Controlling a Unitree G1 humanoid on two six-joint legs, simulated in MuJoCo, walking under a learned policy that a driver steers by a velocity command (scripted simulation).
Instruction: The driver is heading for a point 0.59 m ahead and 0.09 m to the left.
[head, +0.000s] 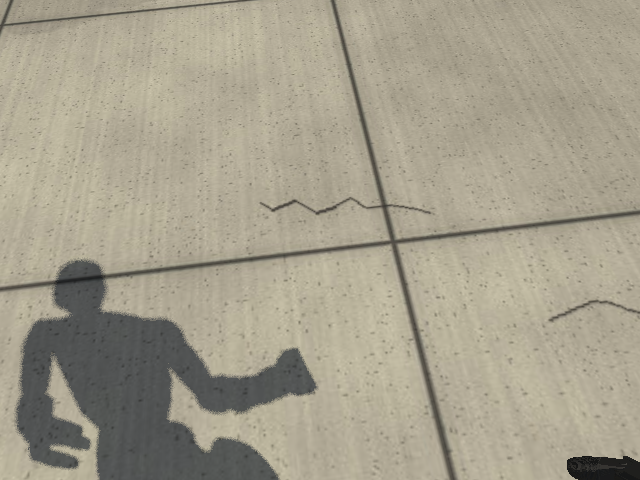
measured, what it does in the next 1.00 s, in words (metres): walks ahead: left foot, then right foot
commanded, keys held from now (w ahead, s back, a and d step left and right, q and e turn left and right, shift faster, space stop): w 0.56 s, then w+q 0.06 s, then no key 0.38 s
